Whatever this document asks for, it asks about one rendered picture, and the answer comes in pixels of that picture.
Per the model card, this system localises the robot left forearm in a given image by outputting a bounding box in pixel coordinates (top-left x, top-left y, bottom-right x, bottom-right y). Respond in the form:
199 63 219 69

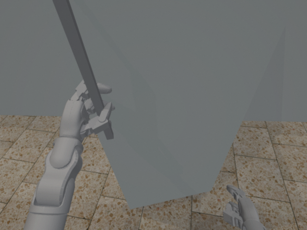
23 137 83 230

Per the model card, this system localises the robot right hand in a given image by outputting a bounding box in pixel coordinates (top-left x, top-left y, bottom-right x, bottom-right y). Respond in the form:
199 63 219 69
223 184 260 229

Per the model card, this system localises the handle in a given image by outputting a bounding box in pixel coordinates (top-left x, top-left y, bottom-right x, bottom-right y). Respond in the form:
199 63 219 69
53 0 114 140

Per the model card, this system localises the robot right forearm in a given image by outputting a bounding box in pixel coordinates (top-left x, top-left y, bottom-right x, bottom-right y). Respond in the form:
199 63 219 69
242 220 266 230

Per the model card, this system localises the fridge door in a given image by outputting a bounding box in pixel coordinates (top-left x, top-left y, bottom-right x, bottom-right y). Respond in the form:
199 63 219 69
38 0 297 209

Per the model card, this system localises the robot left hand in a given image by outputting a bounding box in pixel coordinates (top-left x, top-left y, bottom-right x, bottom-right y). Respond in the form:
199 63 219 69
59 80 115 143

